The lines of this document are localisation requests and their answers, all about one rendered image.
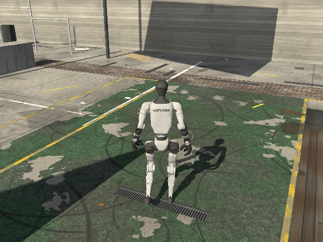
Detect robot right upper arm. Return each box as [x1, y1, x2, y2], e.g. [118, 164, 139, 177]
[172, 102, 185, 130]

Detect robot right forearm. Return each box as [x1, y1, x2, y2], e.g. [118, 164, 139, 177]
[180, 122, 191, 145]

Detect left robot shin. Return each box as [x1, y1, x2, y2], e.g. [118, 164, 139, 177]
[146, 164, 154, 198]

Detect robot left forearm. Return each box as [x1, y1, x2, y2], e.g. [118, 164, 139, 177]
[132, 122, 142, 142]

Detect robot left hand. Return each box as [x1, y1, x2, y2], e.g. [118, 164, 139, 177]
[131, 140, 143, 151]

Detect robot right hand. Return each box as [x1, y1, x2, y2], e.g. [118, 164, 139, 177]
[180, 144, 192, 156]

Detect robot head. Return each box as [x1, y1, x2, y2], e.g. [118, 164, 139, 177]
[153, 80, 170, 104]

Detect robot left upper arm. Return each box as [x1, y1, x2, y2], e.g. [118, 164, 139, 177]
[137, 101, 151, 129]

